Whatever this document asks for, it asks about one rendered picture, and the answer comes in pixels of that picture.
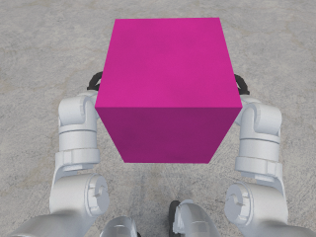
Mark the robot right forearm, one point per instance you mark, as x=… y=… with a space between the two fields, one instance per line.
x=259 y=143

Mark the robot right hand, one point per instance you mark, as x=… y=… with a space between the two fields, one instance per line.
x=243 y=90

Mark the carton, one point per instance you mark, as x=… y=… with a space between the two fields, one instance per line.
x=168 y=92

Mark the robot left forearm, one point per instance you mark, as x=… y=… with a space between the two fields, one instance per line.
x=77 y=129

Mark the robot left upper arm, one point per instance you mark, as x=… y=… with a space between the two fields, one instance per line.
x=76 y=202

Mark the robot right upper arm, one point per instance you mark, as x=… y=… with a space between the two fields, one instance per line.
x=260 y=211

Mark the robot left hand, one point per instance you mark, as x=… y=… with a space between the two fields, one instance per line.
x=94 y=81

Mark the robot right shin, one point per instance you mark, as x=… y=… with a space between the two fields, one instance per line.
x=176 y=229

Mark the right robot thigh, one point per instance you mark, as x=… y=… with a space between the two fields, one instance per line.
x=194 y=221

